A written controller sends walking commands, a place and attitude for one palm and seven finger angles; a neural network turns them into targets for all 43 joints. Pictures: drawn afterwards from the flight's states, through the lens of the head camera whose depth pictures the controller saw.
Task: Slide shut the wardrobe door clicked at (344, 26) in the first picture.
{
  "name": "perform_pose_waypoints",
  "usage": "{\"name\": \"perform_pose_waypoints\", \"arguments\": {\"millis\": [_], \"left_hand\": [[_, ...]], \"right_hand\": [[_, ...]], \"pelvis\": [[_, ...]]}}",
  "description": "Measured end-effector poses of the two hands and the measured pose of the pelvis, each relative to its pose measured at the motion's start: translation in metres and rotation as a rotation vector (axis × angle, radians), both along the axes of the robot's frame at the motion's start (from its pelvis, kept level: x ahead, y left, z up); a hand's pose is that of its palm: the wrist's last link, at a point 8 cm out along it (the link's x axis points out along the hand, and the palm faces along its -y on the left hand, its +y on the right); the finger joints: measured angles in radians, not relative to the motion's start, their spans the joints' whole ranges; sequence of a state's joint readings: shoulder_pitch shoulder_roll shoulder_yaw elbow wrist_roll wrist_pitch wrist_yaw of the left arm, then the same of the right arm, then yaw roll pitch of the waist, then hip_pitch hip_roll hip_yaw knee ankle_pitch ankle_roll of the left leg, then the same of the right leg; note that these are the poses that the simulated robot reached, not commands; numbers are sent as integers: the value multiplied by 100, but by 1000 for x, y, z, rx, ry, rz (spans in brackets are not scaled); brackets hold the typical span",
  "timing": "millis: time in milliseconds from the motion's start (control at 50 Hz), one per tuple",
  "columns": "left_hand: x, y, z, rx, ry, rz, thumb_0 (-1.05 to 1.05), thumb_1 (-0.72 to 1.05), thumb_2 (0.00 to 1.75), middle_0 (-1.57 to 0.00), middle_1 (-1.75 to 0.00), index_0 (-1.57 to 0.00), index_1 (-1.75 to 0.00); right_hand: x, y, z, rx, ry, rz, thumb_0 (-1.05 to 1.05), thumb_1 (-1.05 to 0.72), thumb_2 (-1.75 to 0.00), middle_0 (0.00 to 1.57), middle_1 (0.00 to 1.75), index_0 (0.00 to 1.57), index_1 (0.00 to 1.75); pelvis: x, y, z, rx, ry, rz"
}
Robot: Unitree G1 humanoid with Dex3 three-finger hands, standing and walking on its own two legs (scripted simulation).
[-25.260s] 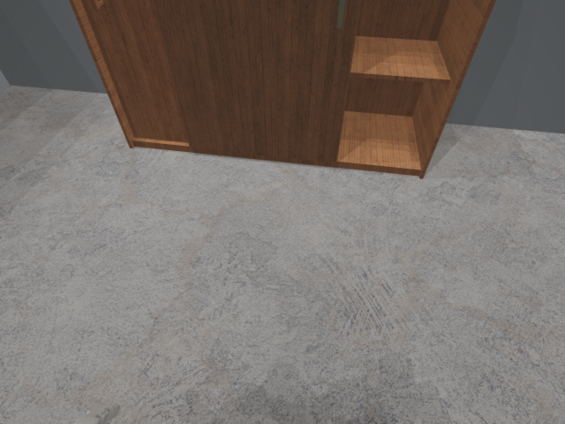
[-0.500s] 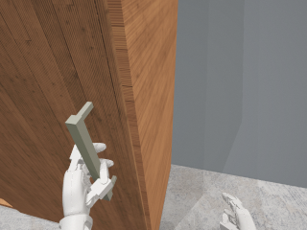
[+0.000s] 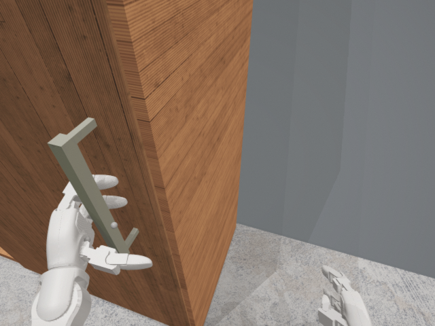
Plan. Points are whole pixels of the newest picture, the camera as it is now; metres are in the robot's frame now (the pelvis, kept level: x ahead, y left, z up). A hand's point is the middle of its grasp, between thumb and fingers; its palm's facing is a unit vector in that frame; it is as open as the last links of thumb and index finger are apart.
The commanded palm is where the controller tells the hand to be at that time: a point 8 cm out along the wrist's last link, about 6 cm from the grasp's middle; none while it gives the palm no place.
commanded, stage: loosen the grip on the handle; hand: left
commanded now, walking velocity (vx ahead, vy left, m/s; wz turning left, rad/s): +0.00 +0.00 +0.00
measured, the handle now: (107, 201) +0.26 +0.21 +0.14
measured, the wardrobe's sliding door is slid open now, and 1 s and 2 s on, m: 0.00 0.00 0.00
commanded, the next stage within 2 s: slip the hand off the handle in 0.12 s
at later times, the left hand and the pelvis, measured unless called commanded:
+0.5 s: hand (104, 221) +0.23 +0.20 +0.14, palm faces +0.19 -0.97 -0.12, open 14.0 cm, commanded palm +0.19 +0.27 +0.14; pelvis +0.04 +0.00 -0.01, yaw +1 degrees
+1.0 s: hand (72, 226) +0.22 +0.25 +0.14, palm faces +0.21 -0.97 -0.09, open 14.7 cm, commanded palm +0.16 +0.30 +0.14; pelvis +0.02 +0.04 -0.01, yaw -1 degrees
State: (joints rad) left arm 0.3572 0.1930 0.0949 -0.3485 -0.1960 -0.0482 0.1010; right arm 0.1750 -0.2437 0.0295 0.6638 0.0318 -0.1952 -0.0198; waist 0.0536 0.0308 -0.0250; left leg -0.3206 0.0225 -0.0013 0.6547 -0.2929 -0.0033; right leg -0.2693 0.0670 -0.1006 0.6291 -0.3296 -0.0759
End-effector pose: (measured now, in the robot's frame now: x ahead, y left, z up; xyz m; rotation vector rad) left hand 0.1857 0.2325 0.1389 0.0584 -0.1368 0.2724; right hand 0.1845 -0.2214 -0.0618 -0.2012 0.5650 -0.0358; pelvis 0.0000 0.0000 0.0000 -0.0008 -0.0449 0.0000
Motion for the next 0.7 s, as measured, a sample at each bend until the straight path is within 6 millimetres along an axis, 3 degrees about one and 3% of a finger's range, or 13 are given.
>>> {"name": "perform_pose_waypoints", "arguments": {"millis": [160, 420, 560, 700], "left_hand": [[4, 1, 3, 71, 43, 18, 0, -53, 22, -36, -127, -29, -122], [7, 12, 1, 73, 19, -44, -1, -55, 20, -41, -128, -33, -121], [13, 31, 0, 62, 40, -74, -1, -55, 20, -43, -127, -37, -123], [12, 65, -9, 37, 62, 20, -1, -55, 20, -33, -120, -31, -119]], "right_hand": [[20, -22, -15, 3, 33, -13, 2, -90, -90, 19, 30, 20, 30], [49, 1, -23, 19, 45, 28, 2, -90, -90, 20, 30, 20, 30], [44, 11, -21, 26, 35, -7, 1, -90, -89, 20, 30, 20, 30], [25, 15, -18, 4, 40, -42, 1, -90, -89, 20, 30, 20, 30]], "pelvis": [[20, -8, -3, 4, 56, 16], [42, -1, -8, 16, 120, 27], [39, 10, -8, 8, 120, 17], [33, 20, -8, 2, 113, 5]]}}
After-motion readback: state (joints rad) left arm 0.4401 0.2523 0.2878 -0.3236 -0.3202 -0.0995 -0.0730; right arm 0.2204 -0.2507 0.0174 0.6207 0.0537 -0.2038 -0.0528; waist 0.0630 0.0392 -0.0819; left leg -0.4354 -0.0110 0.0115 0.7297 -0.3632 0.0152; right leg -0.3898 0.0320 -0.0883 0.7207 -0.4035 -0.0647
